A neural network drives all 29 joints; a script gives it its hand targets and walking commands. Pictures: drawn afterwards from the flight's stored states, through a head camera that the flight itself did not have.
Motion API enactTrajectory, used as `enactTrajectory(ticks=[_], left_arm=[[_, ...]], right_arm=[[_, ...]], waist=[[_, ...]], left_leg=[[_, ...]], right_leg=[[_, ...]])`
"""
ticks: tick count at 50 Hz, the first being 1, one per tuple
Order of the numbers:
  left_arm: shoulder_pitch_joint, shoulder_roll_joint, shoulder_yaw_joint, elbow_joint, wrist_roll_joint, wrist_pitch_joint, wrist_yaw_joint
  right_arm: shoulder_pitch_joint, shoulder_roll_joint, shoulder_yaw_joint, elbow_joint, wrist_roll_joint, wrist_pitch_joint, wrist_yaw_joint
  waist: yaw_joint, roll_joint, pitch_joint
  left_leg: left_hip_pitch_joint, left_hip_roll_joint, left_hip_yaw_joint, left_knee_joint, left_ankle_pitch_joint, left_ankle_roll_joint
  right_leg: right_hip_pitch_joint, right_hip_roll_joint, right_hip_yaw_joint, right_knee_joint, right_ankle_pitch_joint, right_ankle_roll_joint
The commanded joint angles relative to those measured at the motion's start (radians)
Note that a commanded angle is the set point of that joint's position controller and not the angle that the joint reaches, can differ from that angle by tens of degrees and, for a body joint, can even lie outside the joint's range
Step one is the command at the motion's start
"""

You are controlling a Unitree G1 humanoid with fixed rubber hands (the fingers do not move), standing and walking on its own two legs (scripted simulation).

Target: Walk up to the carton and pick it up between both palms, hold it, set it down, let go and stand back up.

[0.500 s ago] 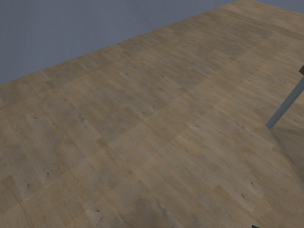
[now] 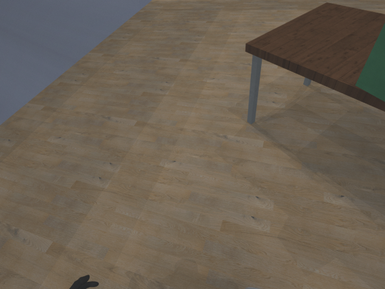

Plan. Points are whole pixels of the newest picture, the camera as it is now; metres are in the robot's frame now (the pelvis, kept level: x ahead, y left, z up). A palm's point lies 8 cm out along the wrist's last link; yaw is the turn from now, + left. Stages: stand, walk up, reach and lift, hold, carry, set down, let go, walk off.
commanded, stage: walk up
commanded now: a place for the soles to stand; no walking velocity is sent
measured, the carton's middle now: out of the picture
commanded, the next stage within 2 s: none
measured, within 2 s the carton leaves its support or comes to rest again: neither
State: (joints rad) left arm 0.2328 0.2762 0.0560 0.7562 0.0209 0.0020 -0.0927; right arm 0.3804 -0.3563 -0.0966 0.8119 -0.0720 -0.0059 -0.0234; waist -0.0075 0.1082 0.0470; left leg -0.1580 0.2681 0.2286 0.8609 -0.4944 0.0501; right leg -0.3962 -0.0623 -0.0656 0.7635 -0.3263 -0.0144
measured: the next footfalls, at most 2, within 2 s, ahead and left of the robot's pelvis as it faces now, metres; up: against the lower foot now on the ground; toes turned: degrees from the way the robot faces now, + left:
left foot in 0.44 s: +0.34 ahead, -0.02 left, +0.00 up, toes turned -17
right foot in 0.94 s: +0.43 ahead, -0.33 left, +0.00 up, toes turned -41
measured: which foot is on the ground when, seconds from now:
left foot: up 0.00-0.42, down 0.44-1.00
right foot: down 0.00-0.44, up 0.46-0.92, down 0.94-1.00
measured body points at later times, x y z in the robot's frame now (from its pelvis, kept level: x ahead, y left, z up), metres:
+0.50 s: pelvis +0.21 -0.06 +0.01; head +0.25 -0.06 +0.46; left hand +0.29 +0.19 -0.12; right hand +0.27 -0.34 -0.08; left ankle +0.30 -0.01 -0.71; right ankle +0.06 -0.12 -0.68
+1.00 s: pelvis +0.37 -0.19 +0.00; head +0.39 -0.24 +0.45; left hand +0.62 -0.10 -0.11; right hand +0.19 -0.37 -0.14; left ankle +0.31 -0.01 -0.70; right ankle +0.40 -0.30 -0.71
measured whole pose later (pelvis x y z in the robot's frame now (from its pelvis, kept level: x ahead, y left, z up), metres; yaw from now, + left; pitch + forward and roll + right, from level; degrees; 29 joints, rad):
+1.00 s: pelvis +0.37 -0.19 +0.00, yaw -40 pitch -1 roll +0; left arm 0.17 0.19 0.03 0.74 0.07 0.00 -0.07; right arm 0.50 -0.26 -0.02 0.72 -0.04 -0.02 -0.04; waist -0.04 0.06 0.13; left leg 0.00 0.17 0.33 0.68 -0.48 -0.01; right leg -0.45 0.05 -0.08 0.64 -0.20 -0.09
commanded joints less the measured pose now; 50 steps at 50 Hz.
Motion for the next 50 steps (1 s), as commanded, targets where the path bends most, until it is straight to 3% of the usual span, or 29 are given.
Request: enactTrajectory(ticks=[1, 2, 4, 5, 8, 11, 15, 17, 19, 20, 21, 22, 23, 24, 25, 26, 28, 30, 33, 36, 39, 41, 43, 45, 46, 47, 48, 49, 50], left_arm=[[0.183, 0.286, 0.078, -0.007, -0.01, -0.004, 0.071], [0.186, 0.25, 0.063, -0.02, -0.002, -0.007, 0.078], [0.181, 0.189, 0.043, -0.023, 0.01, -0.015, 0.075], [0.171, 0.177, 0.039, -0.03, 0.01, -0.017, 0.07], [0.132, 0.177, 0.042, -0.06, 0.011, -0.024, 0.062], [0.178, 0.197, 0.047, -0.056, 0.013, -0.033, 0.056], [0.274, 0.168, 0.038, -0.044, 0.01, -0.029, 0.064], [0.282, 0.166, 0.038, -0.058, 0.014, -0.026, 0.066], [0.264, 0.163, 0.028, -0.08, 0.011, -0.029, 0.067], [0.273, 0.134, 0.015, -0.087, 0.012, -0.033, 0.067], [0.337, 0.081, -0.003, -0.099, 0.014, -0.034, 0.065], [0.431, 0.092, 0.007, -0.082, 0.023, -0.02, 0.069], [0.441, 0.135, 0.012, -0.077, 0.041, 0.004, 0.079], [0.399, 0.162, 0.02, -0.068, 0.052, 0.018, 0.078], [0.336, 0.182, 0.034, -0.072, 0.057, 0.022, 0.073], [0.274, 0.174, 0.04, -0.079, 0.055, 0.022, 0.063], [0.241, 0.082, 0.023, -0.088, 0.032, 0.023, 0.037], [0.236, 0.009, -0.004, -0.085, 0.018, 0.022, 0.021], [0.187, -0.008, -0.014, -0.076, 0.009, 0.02, 0.01], [0.069, 0.012, -0.018, -0.095, 0.004, 0.016, 0.007], [-0.039, 0.022, -0.016, -0.103, 0.014, 0.009, 0.007], [-0.075, 0.026, -0.008, -0.099, 0.036, 0.009, 0.007], [-0.037, 0.027, 0.003, -0.079, 0.042, 0.007, 0.012], [0.069, 0.06, 0.024, -0.057, 0.046, -0.001, 0.026], [0.17, 0.094, 0.044, -0.027, 0.049, -0.008, 0.037], [0.286, 0.154, 0.069, 0.016, 0.055, -0.011, 0.051], [0.341, 0.226, 0.084, 0.025, 0.048, -0.013, 0.068], [0.316, 0.272, 0.093, 0.008, 0.001, -0.013, 0.081], [0.277, 0.241, 0.089, 0.003, -0.013, -0.005, 0.099]], right_arm=[[-0.112, -0.077, 0.004, -0.194, 0.049, -0.034, 0.036], [-0.098, -0.071, 0.009, -0.186, 0.048, -0.048, 0.038], [-0.071, -0.061, 0.009, -0.191, 0.043, -0.059, 0.04], [-0.053, -0.045, 0.012, -0.191, 0.044, -0.055, 0.042], [-0.061, -0.017, 0.022, -0.203, 0.046, -0.035, 0.047], [-0.139, -0.016, 0.035, -0.24, 0.045, -0.03, 0.04], [-0.216, 0.018, 0.055, -0.277, 0.043, -0.038, 0.018], [-0.178, 0.025, 0.053, -0.265, 0.037, -0.041, 0.002], [-0.029, -0.014, 0.035, -0.228, 0.026, -0.048, -0.021], [0.098, -0.058, 0.016, -0.199, 0.018, -0.055, -0.029], [0.202, -0.136, -0.004, -0.186, -0.002, -0.059, -0.041], [0.164, -0.166, -0.016, -0.195, -0.019, -0.051, -0.053], [0.102, -0.163, -0.017, -0.194, -0.012, -0.039, -0.063], [0.047, -0.129, -0.013, -0.201, 0.0, -0.037, -0.066], [0.02, -0.086, 0.0, -0.206, 0.012, -0.043, -0.062], [0.019, -0.052, 0.015, -0.2, 0.02, -0.053, -0.056], [0.014, -0.015, 0.04, -0.181, 0.026, -0.07, -0.042], [0.005, -0.029, 0.033, -0.166, 0.027, -0.078, -0.025], [0.023, -0.018, 0.028, -0.17, 0.026, -0.085, -0.012], [0.09, -0.014, 0.031, -0.168, 0.024, -0.089, -0.004], [0.151, -0.032, 0.028, -0.159, 0.03, -0.08, -0.002], [0.2, -0.048, 0.024, -0.159, 0.031, -0.065, -0.015], [0.188, -0.091, 0.012, -0.167, 0.029, -0.049, -0.027], [0.149, -0.11, 0.007, -0.179, 0.025, -0.037, -0.031], [0.147, -0.093, 0.016, -0.181, 0.029, -0.034, -0.028], [0.204, -0.053, 0.032, -0.184, 0.035, -0.03, -0.021], [0.257, -0.018, 0.044, -0.215, 0.043, -0.028, -0.007], [0.257, -0.019, 0.038, -0.255, 0.068, -0.024, 0.004], [0.174, -0.047, 0.027, -0.257, 0.057, -0.013, 0.006]], waist=[[0.111, -0.375, 0.085], [0.102, -0.338, 0.062], [0.065, -0.223, 0.042], [0.046, -0.189, 0.031], [0.026, -0.122, 0.022], [0.056, -0.135, 0.034], [0.085, -0.15, 0.058], [0.068, -0.15, 0.044], [-0.01, -0.112, -0.033], [-0.066, -0.082, -0.14], [-0.101, 0.051, -0.251], [-0.047, 0.075, -0.266], [-0.017, 0.019, -0.218], [-0.013, 0.011, -0.157], [-0.018, -0.034, -0.07], [-0.026, -0.075, 0.029], [0.0, -0.087, 0.124], [0.018, -0.024, 0.127], [0.025, 0.063, 0.138], [-0.005, 0.108, 0.161], [-0.04, 0.063, 0.136], [-0.054, 0.001, 0.116], [-0.029, -0.032, 0.066], [0.035, -0.054, -0.025], [0.095, -0.124, -0.093], [0.138, -0.235, -0.214], [0.154, -0.374, -0.292], [0.147, -0.421, -0.301], [0.152, -0.341, -0.241]], left_leg=[[-0.641, -0.137, -0.197, 0.399, -0.044, -0.023], [-0.6, -0.128, -0.209, 0.362, 0.013, -0.03], [-0.459, -0.143, -0.235, 0.272, 0.093, -0.03], [-0.422, -0.159, -0.226, 0.252, 0.136, -0.034], [-0.39, -0.201, -0.19, 0.138, 0.246, -0.051], [-0.415, -0.214, -0.194, -0.02, 0.319, -0.062], [-0.361, -0.254, -0.187, -0.209, 0.393, -0.049], [-0.261, -0.276, -0.179, -0.276, 0.4, -0.04], [0.003, -0.27, -0.194, -0.391, 0.456, -0.017], [0.228, -0.202, -0.279, -0.386, 0.445, 0.018], [0.43, 0.042, -0.565, -0.45, 0.223, 0.097], [0.47, 0.248, -0.868, -0.506, 0.101, 0.149], [0.413, 0.324, -0.957, -0.529, 0.026, 0.204], [0.345, 0.307, -0.933, -0.566, -0.005, 0.211], [0.232, 0.241, -0.803, -0.589, 0.036, 0.159], [0.11, 0.157, -0.615, -0.603, 0.142, 0.079], [-0.046, 0.028, -0.313, -0.577, 0.454, -0.031], [-0.074, -0.036, -0.171, -0.571, 0.563, -0.035], [-0.071, -0.05, -0.061, -0.618, 0.556, -0.009], [-0.044, -0.048, -0.002, -0.64, 0.632, 0.003], [0.07, -0.024, 0.024, -0.618, 0.69, 0.018], [0.151, 0.034, 0.005, -0.591, 0.683, 0.021], [0.202, 0.067, 0.02, -0.528, 0.66, 0.037], [0.17, 0.066, 0.028, -0.352, 0.638, 0.073], [0.078, 0.027, 0.055, -0.175, 0.576, 0.075], [-0.059, -0.038, 0.062, 0.06, 0.439, 0.058], [-0.253, -0.127, 0.037, 0.264, 0.147, 0.022], [-0.444, -0.268, -0.044, 0.406, -0.133, -0.02], [-0.476, -0.224, -0.141, 0.482, -0.121, -0.01]], right_leg=[[0.38, -0.21, 0.575, -0.48, 0.021, -0.25], [0.357, -0.178, 0.492, -0.439, 0.234, -0.226], [0.243, -0.111, 0.415, -0.411, 0.401, -0.174], [0.209, -0.087, 0.385, -0.422, 0.407, -0.155], [0.147, -0.044, 0.382, -0.5, 0.21, -0.141], [0.176, -0.044, 0.44, -0.518, 0.169, -0.147], [0.213, -0.004, 0.449, -0.438, 0.413, -0.069], [0.202, 0.009, 0.458, -0.384, 0.441, -0.046], [0.127, 0.042, 0.435, -0.211, 0.45, -0.01], [0.042, 0.084, 0.403, -0.04, 0.387, 0.018], [-0.098, 0.15, 0.316, 0.23, 0.108, 0.047], [-0.205, 0.193, 0.225, 0.384, -0.203, 0.057], [-0.253, 0.129, 0.184, 0.48, -0.202, 0.058], [-0.281, 0.085, 0.173, 0.506, -0.17, 0.056], [-0.271, 0.063, 0.191, 0.511, -0.115, 0.053], [-0.246, 0.052, 0.213, 0.483, -0.057, 0.05], [-0.163, 0.042, 0.22, 0.416, 0.065, 0.038], [-0.138, 0.062, 0.146, 0.425, 0.149, 0.032], [-0.171, 0.032, 0.086, 0.369, 0.25, 0.033], [-0.19, 0.001, 0.04, 0.181, 0.293, 0.04], [-0.173, -0.01, 0.019, -0.032, 0.311, 0.02], [-0.159, -0.001, 0.013, -0.104, 0.272, -0.004], [-0.098, 0.019, 0.009, -0.163, 0.191, -0.031], [0.085, 0.049, 0.019, -0.218, 0.075, -0.071], [0.277, 0.066, 0.045, -0.269, 0.081, -0.104], [0.516, 0.048, 0.144, -0.231, 0.066, -0.141], [0.689, -0.111, 0.446, -0.219, 0.079, -0.223], [0.755, -0.248, 0.788, -0.346, 0.077, -0.35], [0.672, -0.273, 0.816, -0.397, 0.022, -0.368]])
